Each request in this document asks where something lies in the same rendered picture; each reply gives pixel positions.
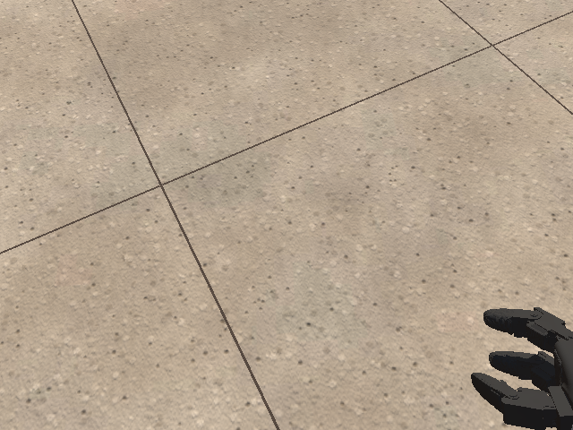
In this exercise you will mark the robot right hand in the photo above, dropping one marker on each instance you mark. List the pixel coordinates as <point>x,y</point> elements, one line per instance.
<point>525,407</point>

